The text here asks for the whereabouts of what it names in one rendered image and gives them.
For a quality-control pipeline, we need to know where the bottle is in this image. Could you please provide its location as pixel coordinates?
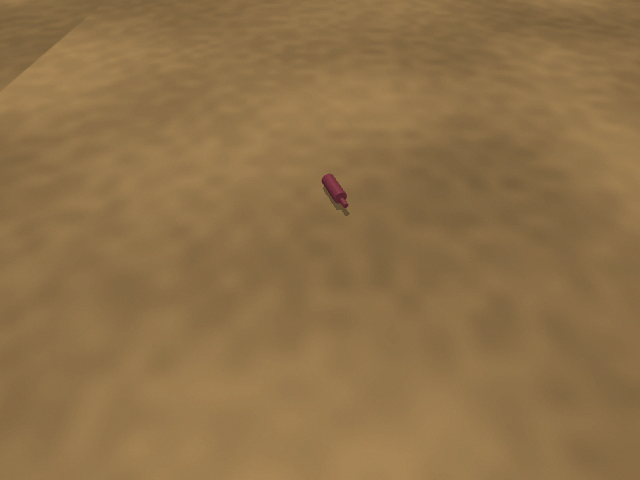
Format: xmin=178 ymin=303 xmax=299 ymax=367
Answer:
xmin=322 ymin=174 xmax=348 ymax=208

